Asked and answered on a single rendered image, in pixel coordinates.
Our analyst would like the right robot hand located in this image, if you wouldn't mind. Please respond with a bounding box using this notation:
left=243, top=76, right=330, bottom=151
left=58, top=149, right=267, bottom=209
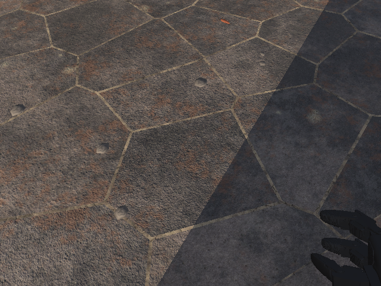
left=311, top=210, right=381, bottom=286

